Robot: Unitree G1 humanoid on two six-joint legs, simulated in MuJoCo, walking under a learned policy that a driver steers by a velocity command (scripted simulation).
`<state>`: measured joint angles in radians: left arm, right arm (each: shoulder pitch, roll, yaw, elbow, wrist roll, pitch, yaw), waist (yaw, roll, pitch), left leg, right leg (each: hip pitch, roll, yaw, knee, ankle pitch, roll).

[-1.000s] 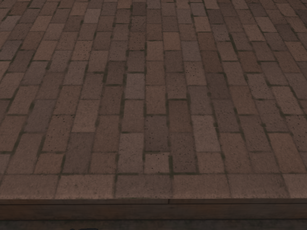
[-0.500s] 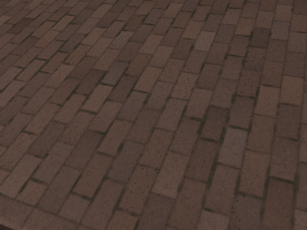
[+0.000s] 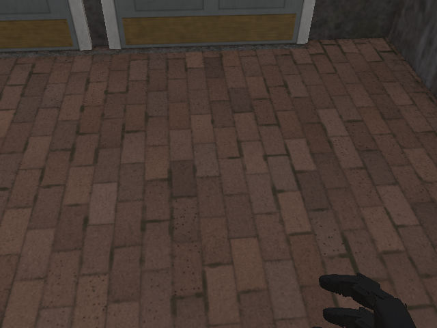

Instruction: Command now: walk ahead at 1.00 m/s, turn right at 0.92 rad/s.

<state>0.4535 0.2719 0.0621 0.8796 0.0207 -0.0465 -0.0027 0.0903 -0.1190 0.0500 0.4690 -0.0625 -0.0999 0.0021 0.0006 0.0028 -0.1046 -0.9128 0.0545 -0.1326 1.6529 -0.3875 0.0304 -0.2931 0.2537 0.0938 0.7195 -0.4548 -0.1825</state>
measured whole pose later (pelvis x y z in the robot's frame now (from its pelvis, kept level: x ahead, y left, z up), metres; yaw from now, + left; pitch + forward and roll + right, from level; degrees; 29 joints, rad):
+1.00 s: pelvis +0.88 +0.01 +0.00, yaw +7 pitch +2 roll -2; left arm 0.34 0.31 0.04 0.81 -0.02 -0.08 0.02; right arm 0.04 -0.29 -0.03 0.64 -0.03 -0.06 0.04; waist 0.06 0.01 0.06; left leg -0.58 -0.08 -0.02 0.66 -0.13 0.10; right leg -0.21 -0.02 0.04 1.18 -0.59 0.06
